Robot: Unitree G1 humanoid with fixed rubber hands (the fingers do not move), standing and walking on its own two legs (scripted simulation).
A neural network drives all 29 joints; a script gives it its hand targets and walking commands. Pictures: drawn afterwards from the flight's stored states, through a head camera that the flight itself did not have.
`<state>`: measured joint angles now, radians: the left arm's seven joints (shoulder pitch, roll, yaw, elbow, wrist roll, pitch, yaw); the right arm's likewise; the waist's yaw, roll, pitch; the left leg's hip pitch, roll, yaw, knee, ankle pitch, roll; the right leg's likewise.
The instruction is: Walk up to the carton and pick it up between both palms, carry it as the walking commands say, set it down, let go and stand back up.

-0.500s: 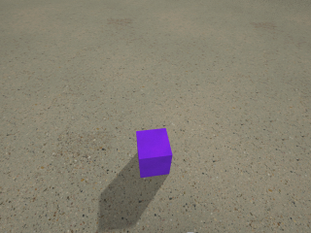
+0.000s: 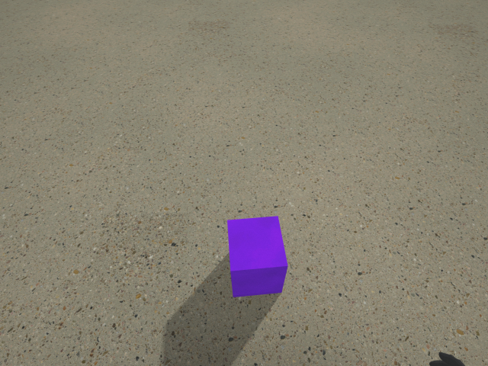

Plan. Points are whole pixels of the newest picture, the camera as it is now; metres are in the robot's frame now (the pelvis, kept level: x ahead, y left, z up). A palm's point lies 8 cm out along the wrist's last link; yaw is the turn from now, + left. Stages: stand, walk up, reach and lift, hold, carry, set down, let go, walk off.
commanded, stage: walk up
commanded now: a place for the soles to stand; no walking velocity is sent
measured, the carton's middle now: (255, 257) +0.62 -0.01 -0.62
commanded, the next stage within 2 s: none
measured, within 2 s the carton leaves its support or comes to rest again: neither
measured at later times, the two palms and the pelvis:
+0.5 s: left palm out of the picture +0.14 +0.32 -0.07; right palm out of the picture +0.14 -0.32 -0.07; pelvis +0.03 +0.00 +0.03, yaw -1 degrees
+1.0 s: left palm out of the picture +0.12 +0.28 -0.06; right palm out of the picture +0.21 -0.41 -0.05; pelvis +0.10 -0.07 +0.02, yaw +3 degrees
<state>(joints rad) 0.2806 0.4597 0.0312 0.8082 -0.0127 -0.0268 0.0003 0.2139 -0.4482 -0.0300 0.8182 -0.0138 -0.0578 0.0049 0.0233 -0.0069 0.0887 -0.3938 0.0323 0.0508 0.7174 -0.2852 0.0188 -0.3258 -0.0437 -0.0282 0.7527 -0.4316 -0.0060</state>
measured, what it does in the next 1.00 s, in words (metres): walks ahead: right foot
